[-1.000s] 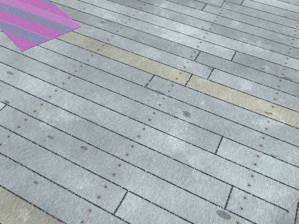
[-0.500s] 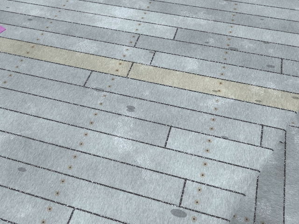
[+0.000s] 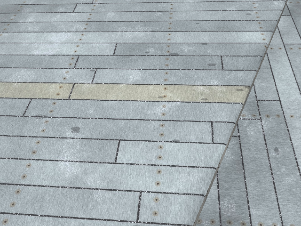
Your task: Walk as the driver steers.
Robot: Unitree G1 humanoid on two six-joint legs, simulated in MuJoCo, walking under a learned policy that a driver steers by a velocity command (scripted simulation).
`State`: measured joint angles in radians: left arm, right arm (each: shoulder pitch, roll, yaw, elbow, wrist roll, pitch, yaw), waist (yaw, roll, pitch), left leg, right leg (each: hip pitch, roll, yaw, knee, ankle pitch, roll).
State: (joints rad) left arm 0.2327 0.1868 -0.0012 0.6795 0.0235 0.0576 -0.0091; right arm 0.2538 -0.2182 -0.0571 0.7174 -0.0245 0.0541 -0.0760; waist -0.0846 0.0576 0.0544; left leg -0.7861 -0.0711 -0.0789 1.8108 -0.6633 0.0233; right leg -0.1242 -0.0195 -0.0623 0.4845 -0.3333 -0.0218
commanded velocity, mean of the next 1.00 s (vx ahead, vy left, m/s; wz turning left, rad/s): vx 0.17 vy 0.00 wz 0.36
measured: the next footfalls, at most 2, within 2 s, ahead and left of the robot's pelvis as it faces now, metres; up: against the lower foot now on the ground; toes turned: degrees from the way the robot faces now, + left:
left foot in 0.46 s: +0.18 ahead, +0.19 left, +0.13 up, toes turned +20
right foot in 1.00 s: +0.48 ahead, +0.22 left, +0.13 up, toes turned +23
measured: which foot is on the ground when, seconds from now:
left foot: up 0.00-0.44, down 0.46-1.00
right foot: down 0.00-0.46, up 0.48-0.98, down 1.00-1.00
